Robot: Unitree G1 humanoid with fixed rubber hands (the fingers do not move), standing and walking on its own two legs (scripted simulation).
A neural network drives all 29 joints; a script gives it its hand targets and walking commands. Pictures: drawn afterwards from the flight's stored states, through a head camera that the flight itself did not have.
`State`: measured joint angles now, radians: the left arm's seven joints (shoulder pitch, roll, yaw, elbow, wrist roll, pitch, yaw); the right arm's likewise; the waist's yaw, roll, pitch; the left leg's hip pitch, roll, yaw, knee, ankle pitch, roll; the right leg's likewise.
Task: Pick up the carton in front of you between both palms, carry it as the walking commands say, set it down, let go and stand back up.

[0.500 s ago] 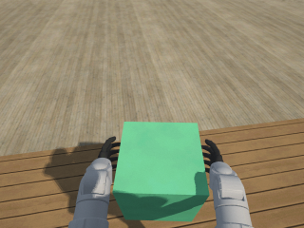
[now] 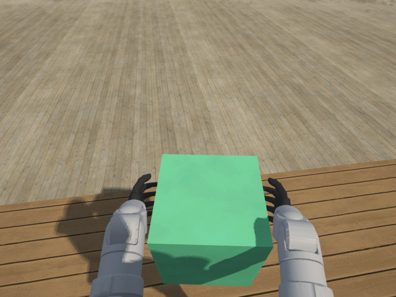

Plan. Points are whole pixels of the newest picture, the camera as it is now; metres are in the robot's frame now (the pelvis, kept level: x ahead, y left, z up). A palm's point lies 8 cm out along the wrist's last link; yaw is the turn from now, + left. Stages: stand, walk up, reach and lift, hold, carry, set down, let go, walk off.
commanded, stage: carry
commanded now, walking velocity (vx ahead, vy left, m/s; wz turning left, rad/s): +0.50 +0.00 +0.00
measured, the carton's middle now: (208, 222) +0.31 +0.00 -0.02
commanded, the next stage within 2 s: none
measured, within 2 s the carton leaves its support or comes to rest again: neither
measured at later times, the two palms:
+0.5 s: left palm (139, 157) +0.41 +0.16 +0.09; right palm (268, 157) +0.41 -0.14 +0.09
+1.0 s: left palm (146, 90) +0.72 +0.20 +0.09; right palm (239, 94) +0.70 -0.10 +0.09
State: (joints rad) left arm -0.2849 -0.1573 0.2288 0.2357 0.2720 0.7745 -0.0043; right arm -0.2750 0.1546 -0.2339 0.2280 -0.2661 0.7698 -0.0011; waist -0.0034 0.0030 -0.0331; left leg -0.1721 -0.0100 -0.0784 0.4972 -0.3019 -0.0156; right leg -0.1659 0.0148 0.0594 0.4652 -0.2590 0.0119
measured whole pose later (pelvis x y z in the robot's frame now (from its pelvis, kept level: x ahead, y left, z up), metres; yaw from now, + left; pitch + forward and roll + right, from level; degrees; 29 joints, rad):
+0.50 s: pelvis +0.17 +0.01 +0.00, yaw +1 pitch +6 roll +0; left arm -0.01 -0.13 0.04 -0.39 0.05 1.17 0.14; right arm 0.00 0.13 -0.09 -0.41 -0.03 1.16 -0.14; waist 0.00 -0.02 -0.20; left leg -0.50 0.07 0.12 0.87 -0.41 0.00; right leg -0.19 -0.04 -0.19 0.37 -0.28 -0.02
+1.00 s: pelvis +0.46 +0.06 +0.00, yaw -1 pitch +4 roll -1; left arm -0.03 -0.13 0.08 -0.41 0.02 1.11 0.17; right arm -0.03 0.13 -0.07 -0.39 0.00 1.11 -0.17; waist -0.05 0.00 -0.13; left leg -0.11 0.03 0.24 0.33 -0.30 0.05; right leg -0.64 -0.10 -0.12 0.75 -0.13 -0.02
